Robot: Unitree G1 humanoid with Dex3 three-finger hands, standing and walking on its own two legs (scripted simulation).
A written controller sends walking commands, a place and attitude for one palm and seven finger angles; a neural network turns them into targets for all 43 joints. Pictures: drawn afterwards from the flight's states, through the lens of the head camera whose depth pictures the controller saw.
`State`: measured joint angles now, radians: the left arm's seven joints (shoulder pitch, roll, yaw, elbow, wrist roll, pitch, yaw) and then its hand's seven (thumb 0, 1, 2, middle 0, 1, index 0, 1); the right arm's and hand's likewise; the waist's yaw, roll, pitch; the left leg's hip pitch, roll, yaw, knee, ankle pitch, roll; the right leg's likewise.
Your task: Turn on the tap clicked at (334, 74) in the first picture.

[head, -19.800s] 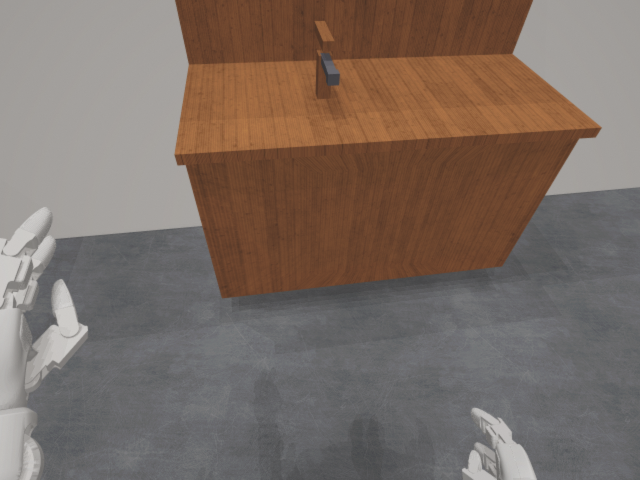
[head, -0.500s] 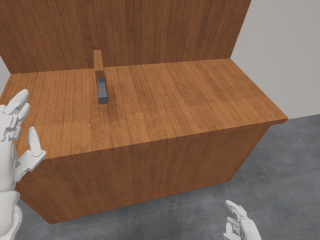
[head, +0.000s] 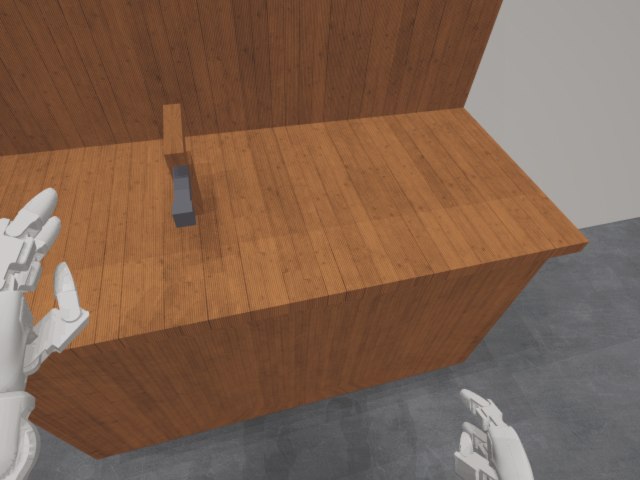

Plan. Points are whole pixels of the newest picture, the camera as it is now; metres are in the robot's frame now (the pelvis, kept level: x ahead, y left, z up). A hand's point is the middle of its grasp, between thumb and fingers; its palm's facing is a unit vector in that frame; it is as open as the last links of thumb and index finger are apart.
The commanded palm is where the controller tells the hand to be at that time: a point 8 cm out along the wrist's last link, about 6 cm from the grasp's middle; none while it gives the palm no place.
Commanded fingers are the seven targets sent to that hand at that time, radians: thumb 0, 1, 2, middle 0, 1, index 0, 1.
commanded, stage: come to a stop and stand still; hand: left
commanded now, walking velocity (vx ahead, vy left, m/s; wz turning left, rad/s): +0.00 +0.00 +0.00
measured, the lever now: (184, 214) +0.44 +0.25 +0.06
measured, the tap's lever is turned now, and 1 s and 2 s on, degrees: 0 0 0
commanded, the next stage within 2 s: look again from close up in 0.44 s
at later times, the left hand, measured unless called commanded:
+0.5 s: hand (95, 313) +0.22 +0.24 +0.15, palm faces +0.40 -0.85 -0.33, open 7.5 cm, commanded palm +0.17 +0.27 +0.17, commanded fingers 0.00 0.90 0.90 -0.20 -0.30 -0.20 -0.30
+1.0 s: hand (71, 319) +0.21 +0.26 +0.15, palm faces +0.42 -0.84 -0.34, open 7.5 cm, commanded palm +0.16 +0.29 +0.17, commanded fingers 0.00 0.90 0.90 -0.20 -0.30 -0.20 -0.30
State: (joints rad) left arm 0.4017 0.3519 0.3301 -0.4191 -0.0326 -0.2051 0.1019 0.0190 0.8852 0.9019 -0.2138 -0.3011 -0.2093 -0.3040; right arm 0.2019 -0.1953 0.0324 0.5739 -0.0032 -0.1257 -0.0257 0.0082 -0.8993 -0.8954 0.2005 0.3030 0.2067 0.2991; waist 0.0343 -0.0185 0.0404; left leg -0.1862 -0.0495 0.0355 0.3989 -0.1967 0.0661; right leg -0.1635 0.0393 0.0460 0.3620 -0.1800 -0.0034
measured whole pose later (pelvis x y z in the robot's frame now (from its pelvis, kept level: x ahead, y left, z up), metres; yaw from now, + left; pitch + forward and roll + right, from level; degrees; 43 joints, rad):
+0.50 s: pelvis +0.01 -0.01 +0.00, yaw +0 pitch -1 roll -1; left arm 0.42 0.34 0.32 -0.42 -0.05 -0.17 0.12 0.02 0.89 0.90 -0.21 -0.30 -0.21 -0.30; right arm 0.20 -0.20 0.03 0.57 0.00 -0.09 -0.04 0.01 -0.90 -0.90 0.20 0.30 0.21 0.30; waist 0.03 -0.01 0.03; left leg -0.18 -0.04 0.02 0.40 -0.21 0.05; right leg -0.15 0.05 0.03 0.35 -0.19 -0.02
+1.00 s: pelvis +0.00 +0.00 +0.00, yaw +1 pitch -1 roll -1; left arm 0.42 0.35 0.33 -0.43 -0.05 -0.18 0.12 0.02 0.89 0.90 -0.21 -0.30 -0.21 -0.30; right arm 0.21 -0.19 0.03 0.58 0.01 -0.09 -0.04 0.01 -0.90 -0.90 0.20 0.30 0.21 0.30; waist 0.03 -0.02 0.03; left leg -0.19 -0.06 0.02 0.40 -0.20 0.07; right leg -0.17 0.03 0.03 0.38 -0.20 0.00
